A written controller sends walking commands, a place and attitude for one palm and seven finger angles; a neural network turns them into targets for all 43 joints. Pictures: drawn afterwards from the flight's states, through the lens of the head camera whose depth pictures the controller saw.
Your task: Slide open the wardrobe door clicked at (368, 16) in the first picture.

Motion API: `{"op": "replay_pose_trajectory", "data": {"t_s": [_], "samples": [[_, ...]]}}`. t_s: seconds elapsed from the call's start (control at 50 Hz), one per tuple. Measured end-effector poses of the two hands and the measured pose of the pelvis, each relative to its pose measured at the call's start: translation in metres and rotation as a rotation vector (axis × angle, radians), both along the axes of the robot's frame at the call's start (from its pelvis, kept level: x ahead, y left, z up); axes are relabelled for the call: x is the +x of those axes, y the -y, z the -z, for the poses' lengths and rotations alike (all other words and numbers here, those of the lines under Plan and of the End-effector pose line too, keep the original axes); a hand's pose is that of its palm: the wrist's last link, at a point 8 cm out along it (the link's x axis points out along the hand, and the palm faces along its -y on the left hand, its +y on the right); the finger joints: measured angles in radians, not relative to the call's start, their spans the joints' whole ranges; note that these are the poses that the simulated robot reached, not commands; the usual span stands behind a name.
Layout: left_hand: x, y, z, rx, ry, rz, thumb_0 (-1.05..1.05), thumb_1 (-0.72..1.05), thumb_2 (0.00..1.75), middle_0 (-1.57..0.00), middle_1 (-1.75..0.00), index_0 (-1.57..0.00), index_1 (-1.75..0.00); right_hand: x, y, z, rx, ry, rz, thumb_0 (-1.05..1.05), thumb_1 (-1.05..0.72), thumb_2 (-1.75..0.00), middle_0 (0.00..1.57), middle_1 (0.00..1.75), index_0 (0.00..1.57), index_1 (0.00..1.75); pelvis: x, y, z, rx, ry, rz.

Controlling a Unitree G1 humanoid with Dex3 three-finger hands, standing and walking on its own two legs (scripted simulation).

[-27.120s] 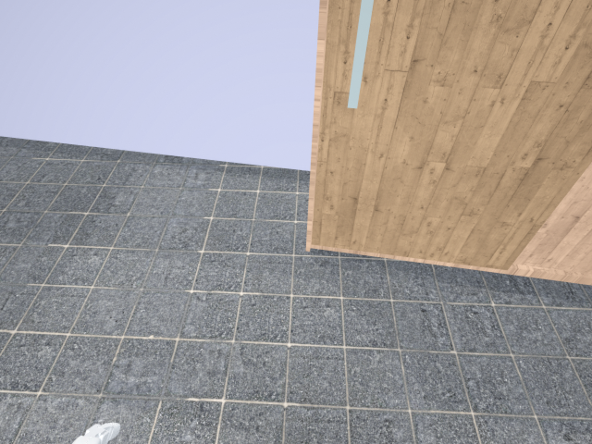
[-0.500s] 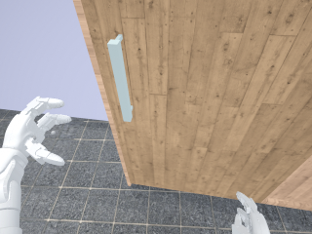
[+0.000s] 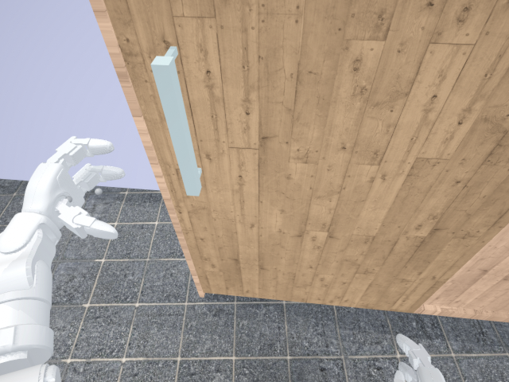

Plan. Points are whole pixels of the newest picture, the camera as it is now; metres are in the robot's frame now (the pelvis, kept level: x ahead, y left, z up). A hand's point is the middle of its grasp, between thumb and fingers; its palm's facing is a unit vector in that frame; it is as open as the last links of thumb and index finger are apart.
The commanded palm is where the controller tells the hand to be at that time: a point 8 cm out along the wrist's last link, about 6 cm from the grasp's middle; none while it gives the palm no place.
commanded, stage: move the hooked fingers beside the handle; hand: left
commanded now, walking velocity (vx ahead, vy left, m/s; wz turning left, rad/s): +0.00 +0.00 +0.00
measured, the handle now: (184, 130) +0.51 +0.16 +0.12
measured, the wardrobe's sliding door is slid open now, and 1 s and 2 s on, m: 0.00 0.00 0.00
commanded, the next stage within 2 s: none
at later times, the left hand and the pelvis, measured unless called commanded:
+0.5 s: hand (125, 161) +0.41 +0.24 +0.14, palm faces -0.01 -1.00 -0.02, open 14.0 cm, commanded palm +0.39 +0.29 +0.14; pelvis +0.01 +0.00 +0.00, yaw +0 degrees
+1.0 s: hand (139, 143) +0.45 +0.23 +0.14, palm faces -0.02 -1.00 -0.02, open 14.0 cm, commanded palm +0.43 +0.28 +0.14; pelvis +0.01 +0.00 +0.00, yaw -1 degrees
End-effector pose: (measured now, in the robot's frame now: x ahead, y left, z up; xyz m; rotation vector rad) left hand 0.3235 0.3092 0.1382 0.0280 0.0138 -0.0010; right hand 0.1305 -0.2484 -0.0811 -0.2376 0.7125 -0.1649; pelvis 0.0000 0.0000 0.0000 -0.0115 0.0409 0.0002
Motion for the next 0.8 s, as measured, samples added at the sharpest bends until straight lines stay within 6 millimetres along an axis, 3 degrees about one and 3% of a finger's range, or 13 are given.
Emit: {"op": "replay_pose_trajectory", "data": {"t_s": [0.24, 0.36, 0.64, 0.8], "samples": [[0.035, 0.012, -0.006, 0.002, 0.013, 0.017, -0.01, -0.5, 0.3, -0.3, -1.2, -0.3, -1.2, -0.003, -0.004, 0.003, 0.016, -0.034, 0.018, 0.02, -0.9, -0.9, 0.21, 0.3, 0.2, 0.3, 0.007, -0.002, -0.001, 0.001, -0.023, 0.007], [0.049, 0.017, 0.002, -0.021, -0.019, 0.019, -0.01, -0.5, 0.3, -0.3, -1.2, -0.3, -1.2, -0.008, -0.004, 0.008, 0.02, -0.078, 0.023, 0.02, -0.9, -0.9, 0.21, 0.3, 0.2, 0.3, 0.009, -0.002, 0.0, 0.002, -0.039, 0.007], [0.087, 0.022, 0.0, -0.016, -0.018, 0.03, -0.01, -0.5, 0.3, -0.3, -1.2, -0.3, -1.2, -0.035, 0.009, 0.016, -0.008, -0.199, 0.073, 0.01, -0.9, -0.9, 0.21, 0.3, 0.2, 0.3, 0.014, -0.002, 0.001, -0.001, -0.074, 0.008], [0.097, 0.028, 0.002, -0.029, -0.003, 0.025, -0.01, -0.5, 0.3, -0.3, -1.2, -0.3, -1.2, -0.052, 0.012, 0.018, -0.004, -0.249, 0.108, 0.01, -0.9, -0.9, 0.21, 0.3, 0.2, 0.3, 0.016, -0.002, 0.002, -0.001, -0.09, 0.019]]}}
